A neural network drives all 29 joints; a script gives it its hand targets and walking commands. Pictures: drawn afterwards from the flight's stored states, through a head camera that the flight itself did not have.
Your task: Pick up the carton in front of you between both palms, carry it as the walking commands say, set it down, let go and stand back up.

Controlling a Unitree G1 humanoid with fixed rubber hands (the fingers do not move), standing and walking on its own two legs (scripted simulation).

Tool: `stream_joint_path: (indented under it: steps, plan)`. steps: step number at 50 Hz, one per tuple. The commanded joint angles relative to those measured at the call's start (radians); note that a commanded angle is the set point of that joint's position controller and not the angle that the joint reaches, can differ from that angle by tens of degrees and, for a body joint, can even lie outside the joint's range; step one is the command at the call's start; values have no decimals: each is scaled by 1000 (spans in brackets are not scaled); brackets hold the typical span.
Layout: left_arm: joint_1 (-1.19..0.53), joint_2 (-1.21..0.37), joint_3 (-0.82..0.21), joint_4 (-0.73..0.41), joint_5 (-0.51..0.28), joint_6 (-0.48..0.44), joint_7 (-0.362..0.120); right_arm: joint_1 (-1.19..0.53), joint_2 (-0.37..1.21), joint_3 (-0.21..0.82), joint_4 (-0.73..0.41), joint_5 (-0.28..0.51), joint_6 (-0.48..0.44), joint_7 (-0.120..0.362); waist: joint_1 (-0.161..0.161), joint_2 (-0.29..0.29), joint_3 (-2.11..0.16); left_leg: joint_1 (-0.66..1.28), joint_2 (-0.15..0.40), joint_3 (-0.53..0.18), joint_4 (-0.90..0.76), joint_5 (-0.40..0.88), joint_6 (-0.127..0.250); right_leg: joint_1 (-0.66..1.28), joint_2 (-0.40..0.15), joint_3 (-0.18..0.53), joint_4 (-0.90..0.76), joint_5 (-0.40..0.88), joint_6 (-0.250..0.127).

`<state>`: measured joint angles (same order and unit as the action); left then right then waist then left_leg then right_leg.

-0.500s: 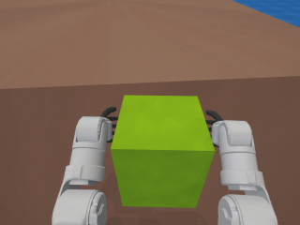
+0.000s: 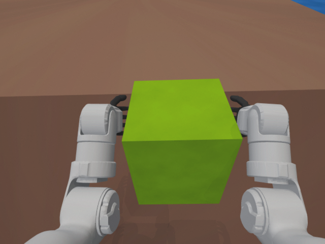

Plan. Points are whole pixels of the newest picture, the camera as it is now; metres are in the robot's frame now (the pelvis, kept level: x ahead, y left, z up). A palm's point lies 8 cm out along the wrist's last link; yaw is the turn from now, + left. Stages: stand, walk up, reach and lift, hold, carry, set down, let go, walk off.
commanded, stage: carry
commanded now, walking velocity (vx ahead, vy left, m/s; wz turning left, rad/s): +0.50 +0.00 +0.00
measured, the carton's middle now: (177, 143) +0.36 +0.00 +0.10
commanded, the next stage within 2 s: none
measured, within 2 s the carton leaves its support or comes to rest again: neither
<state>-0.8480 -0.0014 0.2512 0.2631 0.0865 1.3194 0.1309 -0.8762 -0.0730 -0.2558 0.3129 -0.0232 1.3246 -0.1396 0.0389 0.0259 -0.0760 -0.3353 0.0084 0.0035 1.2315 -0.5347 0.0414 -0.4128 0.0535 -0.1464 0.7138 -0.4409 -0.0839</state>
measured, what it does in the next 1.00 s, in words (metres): climbs: left foot 0.04 m higher, then right foot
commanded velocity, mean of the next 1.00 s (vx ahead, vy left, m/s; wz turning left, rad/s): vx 0.50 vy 0.00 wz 0.00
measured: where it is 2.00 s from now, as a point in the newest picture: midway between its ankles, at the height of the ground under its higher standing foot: (178, 121)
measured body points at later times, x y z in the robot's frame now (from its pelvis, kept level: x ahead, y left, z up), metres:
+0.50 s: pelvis +0.29 +0.03 +0.05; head +0.35 +0.01 +0.49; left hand +0.71 +0.12 +0.19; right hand +0.67 -0.18 +0.18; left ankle +0.37 +0.09 -0.67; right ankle +0.19 -0.08 -0.56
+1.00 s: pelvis +0.60 -0.04 +0.09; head +0.63 -0.04 +0.54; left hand +0.97 +0.14 +0.23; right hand +1.00 -0.17 +0.24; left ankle +0.62 +0.08 -0.54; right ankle +0.60 -0.11 -0.65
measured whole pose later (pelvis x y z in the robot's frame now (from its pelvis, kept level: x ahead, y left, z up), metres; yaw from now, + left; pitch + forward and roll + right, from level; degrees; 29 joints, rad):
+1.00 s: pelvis +0.60 -0.04 +0.09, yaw -1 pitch +4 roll +0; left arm -0.81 0.01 0.23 0.15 0.03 1.29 0.15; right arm -0.84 -0.01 -0.29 0.15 -0.09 1.33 -0.12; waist 0.10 0.00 -0.03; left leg -0.72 0.02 0.03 1.28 -0.39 0.05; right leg -0.32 0.02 -0.12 0.51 -0.38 -0.06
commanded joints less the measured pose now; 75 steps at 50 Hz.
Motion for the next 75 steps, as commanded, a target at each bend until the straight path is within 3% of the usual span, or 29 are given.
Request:
stream_joint_path:
  steps: [1, 6, 13, 15, 17, 18, 19, 20, 23, 25, 30, 35, 38, 39, 40, 41, 43, 44, 47, 53, 57, 59, 60, 61, 62, 63, 65, 67, 75]
  plan:
    - [-879, -1107, -544, -176, -505, -19, -227, -732, 1127, 437, -104, 366, -15, 234, 10, -13, -307, -460, 30, -36, 232, 74, 23, 474, -322, 585, -315, 283, -182]
    - [-912, -1144, -573, -246, -574, -22, -243, -682, 1059, 432, -161, 293, -22, 185, 12, -72, -321, -521, 52, 19, 93, 155, 9, 490, -299, 453, -378, 263, -159]
    - [-795, -1070, -528, -166, -506, 1, -245, -655, 1048, 473, -124, 277, 4, 183, 39, -144, -262, -455, -6, 167, -378, 238, 14, 553, -230, 231, -366, 709, -114]
    - [-765, -1061, -511, -127, -481, 4, -250, -663, 1073, 485, -111, 291, 4, 190, -2, -190, -295, -232, -90, 246, -498, 236, 41, 509, -213, 130, -279, 1081, -75]
    - [-748, -1064, -497, -118, -459, -1, -252, -675, 1109, 496, -108, 318, -5, 204, -137, -210, -448, 187, -139, 280, -651, 291, 63, 419, -204, 24, 67, 1223, -5]
    - [-767, -1062, -501, -134, -445, -6, -253, -691, 1128, 511, -140, 343, -15, 213, -197, -113, -538, 477, -19, 73, -662, 194, 85, 210, -174, 43, 288, 907, 24]
    - [-775, -1081, -505, -157, -439, -6, -255, -741, 1125, 529, -181, 363, -31, 218, -155, 226, -614, 659, 284, -579, -799, 171, 269, -119, 11, 93, 563, 206, 59]
    - [-807, -1056, -515, -183, -424, -9, -244, -776, 1173, 565, -216, 401, -31, 224, -146, 240, -582, 676, 296, -717, -878, 337, 326, -260, 60, 208, 769, -11, 42]
    - [-738, -1005, -478, -222, -369, -10, -204, -902, 1228, 628, -373, 509, -36, 240, -123, -33, -473, 530, 263, -427, -774, 563, 235, -359, -56, 215, 762, 21, 10]
    - [-680, -962, -471, -241, -322, -10, -185, -894, 1223, 652, -420, 520, -35, 236, -108, -1, -477, 489, 241, -353, -807, 483, 199, -334, -79, 199, 642, 47, 14]
    - [-630, -906, -501, -246, -290, 3, -167, -816, 1151, 645, -407, 496, -15, 242, -119, 57, -428, 465, 240, -209, -853, 500, 224, -364, -104, 123, 326, 6, 40]
    - [-638, -942, -537, -147, -328, 20, -194, -729, 1114, 598, -251, 430, 5, 260, -103, 124, -342, 357, 184, -31, -836, 633, 144, -161, -41, -17, -18, 157, 42]
    - [-633, -986, -522, -58, -362, 14, -215, -672, 1116, 555, -155, 393, 6, 264, -3, 82, -431, 193, 139, 107, -527, 855, 53, 311, 26, -84, -163, 207, -2]
    - [-604, -1002, -507, -30, -373, 8, -224, -681, 1103, 540, -142, 381, 4, 266, 56, -31, -503, 25, 94, 131, -288, 595, 6, 517, -157, 208, -219, 23, -35]
    - [-627, -1000, -506, -15, -374, -6, -227, -676, 1129, 519, -117, 365, 4, 268, 46, -331, -501, -313, -71, 103, -40, 151, -34, 671, -390, 755, -359, 30, -187]
    - [-655, -1040, -513, -47, -405, -10, -234, -692, 1125, 513, -126, 350, -4, 266, 42, -288, -445, -469, -62, -8, 142, 15, -13, 677, -413, 833, -378, 131, -232]
    - [-787, -1122, -565, -150, -485, -23, -248, -705, 1133, 498, -150, 340, -19, 249, 43, -55, -407, -516, -3, -38, 228, 82, 12, 602, -375, 627, -280, 422, -213]
    - [-842, -1150, -588, -198, -520, -30, -251, -699, 1129, 489, -167, 330, -24, 237, 31, -26, -401, -506, 19, -41, 180, 119, 20, 553, -349, 554, -288, 399, -176]
    - [-873, -1173, -613, -268, -564, -39, -250, -665, 1101, 486, -206, 305, -32, 204, 13, -91, -413, -487, 28, -12, 101, 147, 22, 518, -323, 468, -335, 288, -142]
    - [-810, -1094, -601, -278, -545, -23, -241, -656, 1041, 527, -249, 292, -22, 178, 32, -114, -349, -530, 62, 54, -208, 202, -9, 542, -299, 305, -380, 398, -142]
    - [-733, -1032, -565, -197, -492, 1, -239, -640, 1039, 541, -199, 307, 2, 189, 19, -184, -303, -299, -21, 191, -488, 235, 13, 466, -250, 152, -337, 647, -83]
    - [-708, -1020, -544, -149, -472, 7, -239, -639, 1057, 536, -158, 321, 4, 201, -65, -194, -374, -12, -117, 281, -619, 254, 40, 415, -225, 41, -109, 985, -28]
    - [-701, -1019, -534, -135, -458, 7, -239, -633, 1064, 528, -138, 331, 0, 209, -126, -151, -468, 264, -97, 235, -650, 283, 58, 298, -202, 5, 72, 921, 16]
    - [-714, -1018, -525, -128, -446, 7, -241, -627, 1072, 524, -130, 339, -8, 216, -171, 16, -552, 496, 122, -189, -733, 23, 144, 56, -141, 19, 327, 615, 66]
    - [-718, -1043, -520, -117, -437, 9, -244, -661, 1081, 526, -140, 350, -20, 222, -160, 340, -553, 635, 305, -694, -891, 247, 295, -252, 56, 80, 589, -17, 91]
    - [-745, -1049, -515, -126, -420, 1, -236, -701, 1117, 544, -181, 379, -17, 232, -128, 222, -520, 658, 325, -654, -845, 409, 311, -367, 7, 195, 762, -60, 56]
    - [-734, -1043, -494, -152, -395, -4, -219, -815, 1196, 587, -278, 458, -28, 247, -132, -1, -451, 522, 290, -459, -760, 593, 251, -412, -63, 197, 754, -25, 28]
    - [-710, -1037, -484, -169, -371, -10, -201, -882, 1226, 617, -344, 504, -36, 251, -101, 7, -450, 454, 256, -355, -795, 473, 196, -377, -95, 197, 636, 21, 23]
    - [-667, -973, -535, -202, -349, 1, -174, -774, 1140, 611, -332, 468, -17, 248, -110, 107, -382, 348, 218, -102, -862, 497, 174, -243, -92, 64, 108, 126, 48]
